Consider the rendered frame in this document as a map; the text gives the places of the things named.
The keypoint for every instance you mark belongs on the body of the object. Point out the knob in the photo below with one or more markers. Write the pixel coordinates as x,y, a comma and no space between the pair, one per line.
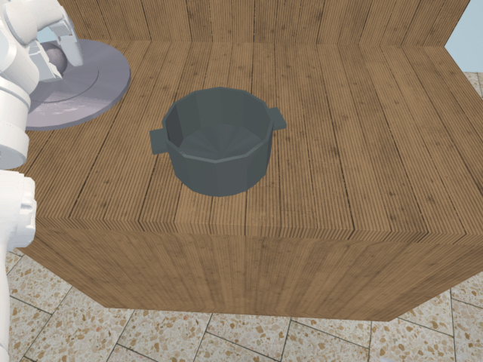
56,56

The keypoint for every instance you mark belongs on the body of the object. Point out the lid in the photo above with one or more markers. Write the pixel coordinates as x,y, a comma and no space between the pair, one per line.
85,92

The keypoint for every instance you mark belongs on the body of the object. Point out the left robot upper arm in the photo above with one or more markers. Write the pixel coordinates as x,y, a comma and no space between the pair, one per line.
17,229

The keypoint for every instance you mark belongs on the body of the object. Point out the robot left hand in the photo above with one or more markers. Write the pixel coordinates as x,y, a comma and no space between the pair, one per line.
50,13

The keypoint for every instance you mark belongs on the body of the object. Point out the pot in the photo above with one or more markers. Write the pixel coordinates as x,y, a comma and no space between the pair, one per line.
219,140

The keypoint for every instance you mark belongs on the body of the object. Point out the robot left forearm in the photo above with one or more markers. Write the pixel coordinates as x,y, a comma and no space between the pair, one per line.
18,79

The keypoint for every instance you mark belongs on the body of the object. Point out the table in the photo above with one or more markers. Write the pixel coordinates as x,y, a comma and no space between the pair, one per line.
372,202

